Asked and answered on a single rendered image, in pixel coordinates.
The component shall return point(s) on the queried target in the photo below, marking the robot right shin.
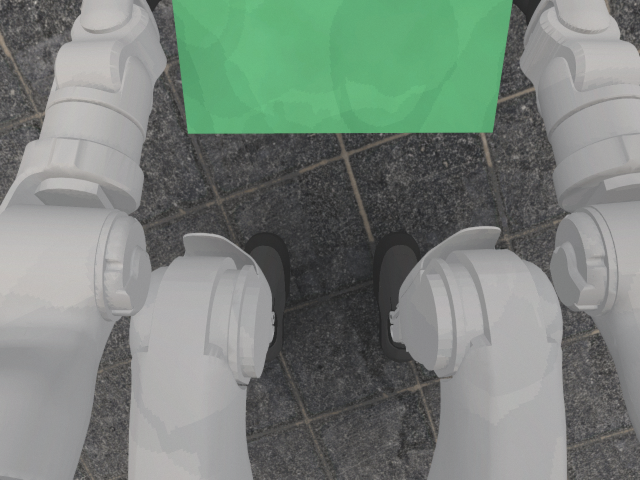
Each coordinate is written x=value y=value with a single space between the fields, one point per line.
x=481 y=237

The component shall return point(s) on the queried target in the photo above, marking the robot shin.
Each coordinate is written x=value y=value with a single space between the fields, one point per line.
x=196 y=244
x=481 y=237

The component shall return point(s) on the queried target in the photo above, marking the robot right hand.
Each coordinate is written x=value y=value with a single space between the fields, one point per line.
x=528 y=7

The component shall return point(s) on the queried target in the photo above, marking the right robot upper arm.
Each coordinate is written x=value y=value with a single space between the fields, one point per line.
x=595 y=268

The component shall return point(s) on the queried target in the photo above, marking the left robot upper arm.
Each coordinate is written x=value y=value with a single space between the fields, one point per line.
x=67 y=274

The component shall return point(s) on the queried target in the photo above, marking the robot right forearm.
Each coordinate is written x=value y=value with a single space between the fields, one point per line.
x=587 y=84

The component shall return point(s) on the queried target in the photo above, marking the robot left shin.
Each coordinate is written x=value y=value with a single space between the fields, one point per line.
x=196 y=244

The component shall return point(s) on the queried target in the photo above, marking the carton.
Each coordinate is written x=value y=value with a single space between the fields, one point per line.
x=341 y=66

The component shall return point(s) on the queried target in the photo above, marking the robot left forearm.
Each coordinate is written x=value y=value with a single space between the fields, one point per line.
x=89 y=150

